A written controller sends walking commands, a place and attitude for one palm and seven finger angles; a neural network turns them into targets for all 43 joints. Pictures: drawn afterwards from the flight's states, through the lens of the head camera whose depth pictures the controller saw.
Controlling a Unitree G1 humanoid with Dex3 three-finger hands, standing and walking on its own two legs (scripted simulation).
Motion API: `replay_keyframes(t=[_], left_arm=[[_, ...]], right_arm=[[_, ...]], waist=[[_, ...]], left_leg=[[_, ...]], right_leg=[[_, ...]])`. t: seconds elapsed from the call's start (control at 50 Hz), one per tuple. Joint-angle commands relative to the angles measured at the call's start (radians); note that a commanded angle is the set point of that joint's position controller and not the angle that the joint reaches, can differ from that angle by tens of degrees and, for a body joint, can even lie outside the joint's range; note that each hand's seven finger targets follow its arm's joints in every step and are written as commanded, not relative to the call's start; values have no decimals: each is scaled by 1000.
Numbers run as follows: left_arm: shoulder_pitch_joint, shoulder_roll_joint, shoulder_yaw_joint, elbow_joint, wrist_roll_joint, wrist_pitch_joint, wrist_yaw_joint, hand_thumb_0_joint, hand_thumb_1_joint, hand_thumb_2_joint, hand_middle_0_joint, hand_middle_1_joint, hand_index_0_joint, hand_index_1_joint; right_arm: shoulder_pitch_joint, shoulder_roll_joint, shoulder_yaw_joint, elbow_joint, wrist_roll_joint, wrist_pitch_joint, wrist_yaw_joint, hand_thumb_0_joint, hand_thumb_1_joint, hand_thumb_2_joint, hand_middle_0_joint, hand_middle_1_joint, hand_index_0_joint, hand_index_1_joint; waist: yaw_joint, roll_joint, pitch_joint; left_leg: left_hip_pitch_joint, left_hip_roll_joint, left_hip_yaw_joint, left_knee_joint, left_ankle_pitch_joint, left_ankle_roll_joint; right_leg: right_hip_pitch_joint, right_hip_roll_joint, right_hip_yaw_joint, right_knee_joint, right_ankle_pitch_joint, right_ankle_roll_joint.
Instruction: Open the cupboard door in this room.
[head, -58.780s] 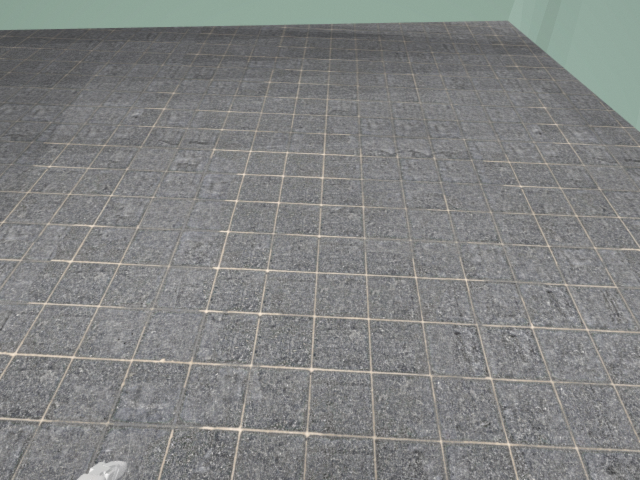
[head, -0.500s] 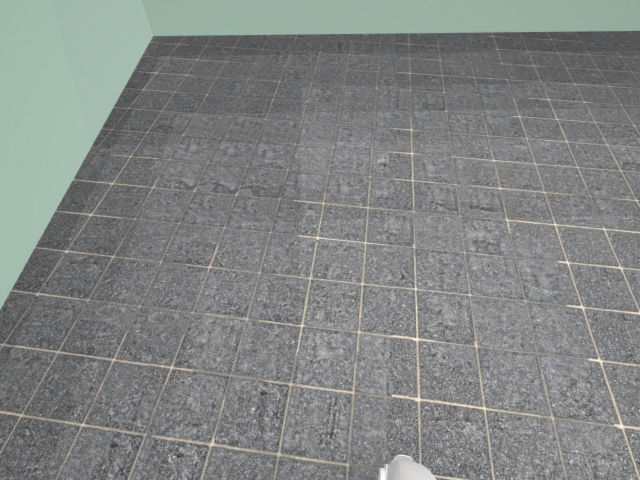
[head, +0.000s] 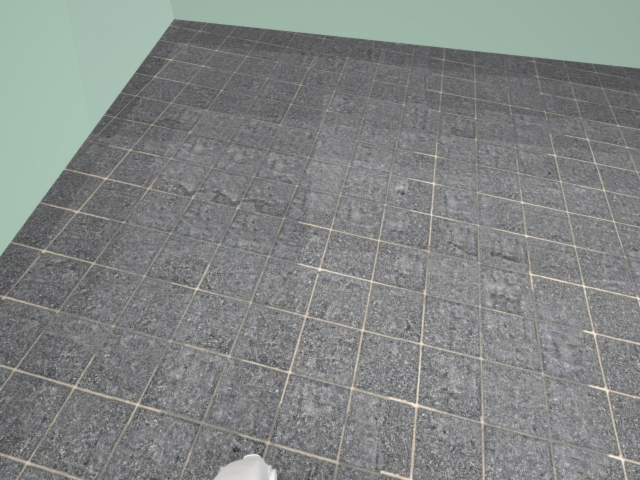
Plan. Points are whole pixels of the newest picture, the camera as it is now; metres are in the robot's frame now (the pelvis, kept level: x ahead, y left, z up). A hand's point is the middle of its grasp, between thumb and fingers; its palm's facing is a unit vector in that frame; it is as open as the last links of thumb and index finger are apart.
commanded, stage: turn to face it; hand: left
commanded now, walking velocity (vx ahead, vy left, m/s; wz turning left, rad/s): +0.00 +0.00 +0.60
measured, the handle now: out of the picture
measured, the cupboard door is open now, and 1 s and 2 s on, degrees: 45 45 45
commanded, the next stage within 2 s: none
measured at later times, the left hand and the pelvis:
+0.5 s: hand out of the picture +0.07 +0.14 -0.13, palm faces +0.29 -0.91 -0.29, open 7.4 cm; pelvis +0.07 -0.07 +0.03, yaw +18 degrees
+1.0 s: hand out of the picture +0.10 +0.15 -0.13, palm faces +0.57 -0.77 -0.30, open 7.4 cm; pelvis +0.14 -0.09 +0.01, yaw +36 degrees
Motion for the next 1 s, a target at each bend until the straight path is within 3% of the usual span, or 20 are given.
replay_keyframes(t=[0.0, 0.06, 0.16, 0.24, 0.26, 0.3, 0.36, 0.4, 0.52, 0.58, 0.62, 0.64, 0.66, 0.7, 0.78, 0.86, 0.92, 0.94, 0.96, 0.98], left_arm=[[-60, 92, 26, -130, 11, -11, 3, 0, 900, 900, -200, -300, -200, -300], [1, 77, 28, -113, 9, 2, -6, 0, 900, 900, -200, -300, -200, -300], [-20, 68, 23, -156, 10, 7, -3, 0, 900, 900, -200, -300, -200, -300], [72, 93, 30, -159, 7, -3, -1, 0, 900, 900, -200, -300, -200, -300], [114, 125, 39, -153, 10, -10, 3, 0, 900, 900, -200, -300, -200, -300], [120, 276, 61, -180, 28, -19, 17, 0, 900, 900, -200, -300, -200, -300], [4, 171, 30, -189, 15, -31, 23, 0, 900, 900, -200, -300, -200, -300], [33, 158, 27, -183, 17, -33, 23, 0, 900, 900, -200, -300, -200, -300], [149, 221, 42, -143, 19, -33, 20, 0, 900, 900, -200, -300, -200, -300], [123, 243, 47, -145, 14, -35, 16, 0, 900, 900, -200, -300, -200, -300], [84, 240, 47, -162, 1, -35, 9, 0, 900, 900, -200, -300, -200, -300], [59, 166, 33, -207, -9, -30, -1, 0, 900, 900, -200, -300, -200, -300], [3, 148, 24, -249, 2, -15, 7, 0, 900, 900, -200, -300, -200, -300], [-53, 142, 25, -237, 3, 0, 18, 0, 900, 900, -200, -300, -200, -300], [17, 124, 33, -183, 9, 23, -6, 0, 900, 900, -200, -300, -200, -300], [25, 113, 31, -194, 10, 15, -10, 0, 900, 900, -200, -300, -200, -300], [107, 125, 36, -188, 8, -5, -8, 0, 900, 900, -200, -300, -200, -300], [149, 170, 47, -183, 14, -17, -1, 0, 900, 900, -200, -300, -200, -300], [173, 273, 66, -186, 30, -31, 11, 0, 900, 900, -200, -300, -200, -300], [160, 294, 54, -196, 19, -26, 13, 0, 900, 900, -200, -300, -200, -300]], right_arm=[[97, -207, -43, -61, 6, -4, -27, 0, -900, -900, 200, 300, 200, 300], [33, -198, -39, -93, 4, -15, -25, 0, -900, -900, 200, 300, 200, 300], [24, -227, -61, -114, 3, 4, -14, 0, -900, -900, 200, 300, 200, 300], [-51, -225, -72, -148, 8, 23, -8, 0, -900, -900, 200, 300, 200, 300], [-71, -204, -69, -159, 15, 26, -5, 0, -900, -900, 200, 300, 200, 300], [-109, -121, -59, -203, 21, 24, 9, 0, -900, -900, 200, 300, 200, 300], [-80, -125, -53, -151, 13, 39, 14, 0, -900, -900, 200, 300, 200, 300], [-100, -100, -40, -148, 20, 42, 23, 0, -900, -900, 200, 300, 200, 300], [-197, -79, -15, -162, 26, 36, 32, 0, -900, -900, 200, 300, 200, 300], [-129, -106, -20, -152, 24, 30, 25, 0, -900, -900, 200, 300, 200, 300], [6, -176, -42, -122, 13, 21, 20, 0, -900, -900, 200, 300, 200, 300], [86, -299, -76, -113, 4, 15, 14, 0, -900, -900, 200, 300, 200, 300], [151, -341, -81, -95, 18, 25, 11, 0, -900, -900, 200, 300, 200, 300], [62, -293, -74, -119, 15, 17, -11, 0, -900, -900, 200, 300, 200, 300], [-75, -245, -55, -151, 9, 13, -12, 0, -900, -900, 200, 300, 200, 300], [-87, -249, -65, -158, 6, 21, -5, 0, -900, -900, 200, 300, 200, 300], [-118, -241, -70, -170, 12, 28, -6, 0, -900, -900, 200, 300, 200, 300], [-119, -202, -66, -179, 21, 27, -2, 0, -900, -900, 200, 300, 200, 300], [-91, -117, -54, -196, 28, 25, 4, 0, -900, -900, 200, 300, 200, 300], [-108, -141, -56, -205, 20, 26, 7, 0, -900, -900, 200, 300, 200, 300]], waist=[[0, 220, -129], [35, 158, -158], [20, 155, -175], [63, 192, -158], [87, 121, -158], [117, -286, -105], [31, -172, -87], [44, -175, -107], [98, -186, -110], [52, -188, -149], [-34, -67, -228], [-76, 240, -279], [-82, 242, -283], [-45, 215, -197], [41, 187, -89], [45, 198, -90], [88, 183, -118], [115, 66, -134], [118, -271, -152], [126, -269, -141]], left_leg=[[200, 319, -519, -409, 110, 116], [184, 236, -370, -384, 186, 79], [183, 207, -384, -365, 122, 80], [54, 151, -400, -301, 50, 39], [-19, 98, -365, -237, -11, -3], [-241, -97, -125, 256, -355, -125], [-220, 4, -159, 546, -231, -136], [-178, 0, -108, 431, -212, -146], [-43, -40, 8, 75, -199, -131], [106, -72, 48, -81, -113, -106], [428, 2, -12, -237, 224, -55], [647, 312, -422, -239, 657, 115], [590, 431, -484, -256, 825, 207], [437, 351, -440, -284, 569, 168], [204, 202, -305, -347, 283, 77], [126, 169, -342, -334, 127, 62], [55, 135, -359, -225, 132, 25], [-27, 63, -303, -106, 28, -26], [-195, -94, -137, 175, -274, -114], [-175, -70, -164, 418, -411, -111]], right_leg=[[-331, -18, 196, 349, 79, 27], [-258, -3, 176, 195, 141, 37], [-169, 46, 140, -69, 124, 38], [45, 86, 111, -352, 243, 24], [147, 49, 137, -499, 286, 11], [159, -420, 595, -742, 271, -179], [143, -279, 308, -575, 754, -173], [209, -229, 184, -527, 941, -135], [316, -248, 89, -445, 1181, -116], [276, -251, 40, -345, 1231, -93], [69, -225, -19, -92, 1017, -27], [-271, -70, -33, 171, 228, 47], [-329, -32, 90, 284, -94, 41], [-367, -55, 175, 274, -22, 55], [-236, -11, 152, 131, 129, 54], [-107, 47, 109, -110, 154, 47], [80, 76, 89, -367, 281, 39], [189, -8, 169, -523, 318, 19], [283, -310, 515, -655, 399, -86], [173, -433, 554, -663, 489, -181]])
